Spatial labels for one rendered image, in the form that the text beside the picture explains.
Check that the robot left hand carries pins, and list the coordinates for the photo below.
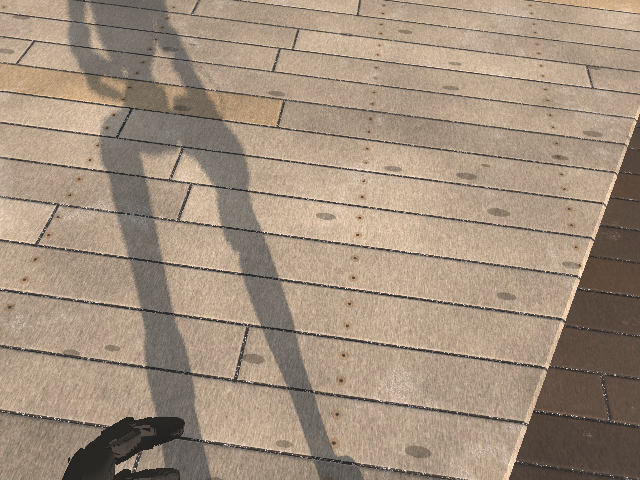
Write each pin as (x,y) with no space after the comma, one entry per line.
(120,442)

